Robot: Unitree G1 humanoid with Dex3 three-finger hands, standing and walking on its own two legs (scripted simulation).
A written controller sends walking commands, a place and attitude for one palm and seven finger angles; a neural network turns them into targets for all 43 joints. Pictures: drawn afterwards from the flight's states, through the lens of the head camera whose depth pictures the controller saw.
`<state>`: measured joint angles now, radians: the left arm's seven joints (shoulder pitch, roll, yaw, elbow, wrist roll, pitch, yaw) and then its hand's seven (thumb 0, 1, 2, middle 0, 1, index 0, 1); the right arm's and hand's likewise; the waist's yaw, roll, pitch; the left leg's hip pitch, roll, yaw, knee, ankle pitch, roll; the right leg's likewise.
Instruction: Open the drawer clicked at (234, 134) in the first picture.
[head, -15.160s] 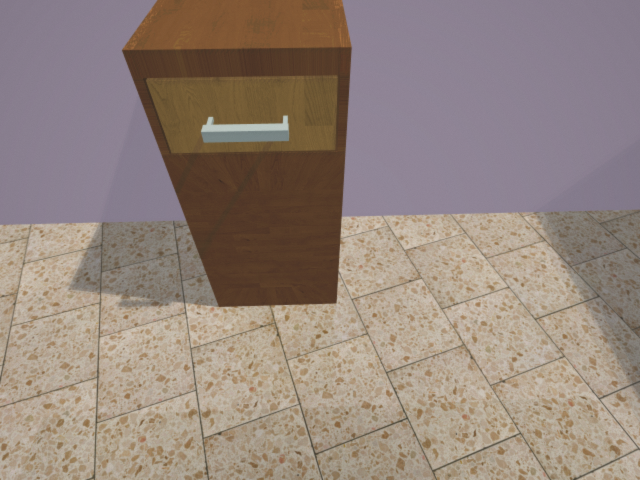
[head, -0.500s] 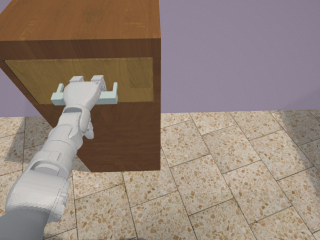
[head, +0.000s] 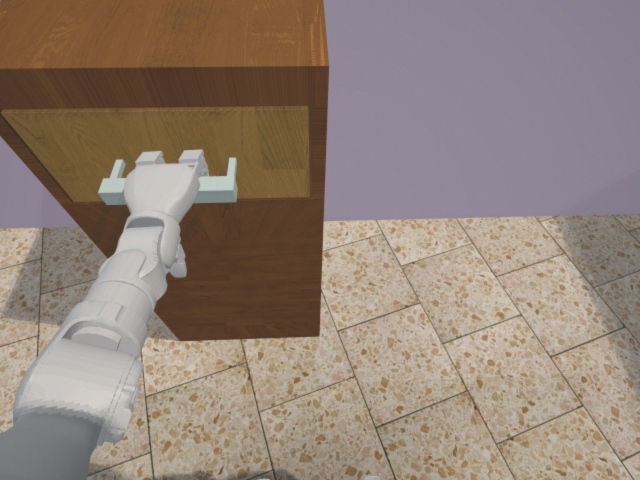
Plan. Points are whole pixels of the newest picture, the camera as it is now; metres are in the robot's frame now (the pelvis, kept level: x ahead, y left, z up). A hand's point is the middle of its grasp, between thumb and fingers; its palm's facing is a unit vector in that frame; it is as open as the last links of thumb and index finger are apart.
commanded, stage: lower the fingers behind the handle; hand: left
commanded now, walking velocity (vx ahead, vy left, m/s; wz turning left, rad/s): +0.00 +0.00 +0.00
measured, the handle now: (173, 178) +0.52 +0.19 +0.05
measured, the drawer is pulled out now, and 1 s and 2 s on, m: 0.00 0.00 0.02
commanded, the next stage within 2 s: close the thumb around the handle in 0.20 s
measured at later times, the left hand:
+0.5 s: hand (179, 216) +0.47 +0.18 +0.03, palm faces -0.05 -0.03 -1.00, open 12.7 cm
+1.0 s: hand (179, 215) +0.47 +0.18 +0.03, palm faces -0.05 -0.03 -1.00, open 5.9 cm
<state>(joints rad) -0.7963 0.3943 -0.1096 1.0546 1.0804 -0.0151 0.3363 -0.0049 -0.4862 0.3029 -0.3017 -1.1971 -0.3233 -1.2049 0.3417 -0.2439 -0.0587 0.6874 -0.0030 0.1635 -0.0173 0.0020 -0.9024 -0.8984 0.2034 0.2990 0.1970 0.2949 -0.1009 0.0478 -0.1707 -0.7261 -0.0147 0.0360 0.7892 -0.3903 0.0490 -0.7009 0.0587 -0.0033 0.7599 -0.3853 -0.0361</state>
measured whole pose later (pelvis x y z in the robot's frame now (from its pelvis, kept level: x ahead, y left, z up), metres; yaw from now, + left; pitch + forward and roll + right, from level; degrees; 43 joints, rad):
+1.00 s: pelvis +0.00 +0.00 +0.00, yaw +0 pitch +18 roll -1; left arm -0.78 0.39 -0.11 1.04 1.08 -0.01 0.34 0.00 0.65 0.78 -0.34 -1.34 -0.40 -1.34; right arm 0.34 -0.24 -0.05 0.68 0.00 0.16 -0.03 0.00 -0.90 -0.90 0.20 0.30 0.20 0.29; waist -0.10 0.05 -0.16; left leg -0.71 -0.01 0.04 0.78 -0.38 0.05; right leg -0.68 0.06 0.00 0.75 -0.38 -0.04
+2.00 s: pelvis +0.00 -0.01 +0.00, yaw +0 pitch +16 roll +0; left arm -0.67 0.36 -0.13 0.92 1.07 -0.02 0.32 -0.01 0.65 0.78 -0.34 -1.35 -0.39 -1.35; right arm 0.27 -0.23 -0.06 0.66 0.00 0.18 -0.02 0.00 -0.90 -0.90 0.20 0.30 0.20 0.29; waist -0.06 0.05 -0.16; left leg -0.65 -0.02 0.03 0.76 -0.39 0.04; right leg -0.63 0.06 0.00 0.74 -0.39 -0.04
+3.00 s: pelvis +0.01 -0.02 +0.01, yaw -1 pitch +8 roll +1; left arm 0.35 0.34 -0.15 -0.07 1.05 0.02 0.34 0.04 0.66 0.76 -0.26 -1.35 -0.42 -1.35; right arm 0.10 -0.21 0.01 0.58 -0.03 0.11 0.03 0.01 -0.90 -0.90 0.20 0.30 0.20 0.29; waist 0.07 0.06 -0.13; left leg -0.45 -0.01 0.05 0.72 -0.41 0.02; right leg -0.46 0.06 0.02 0.75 -0.42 -0.06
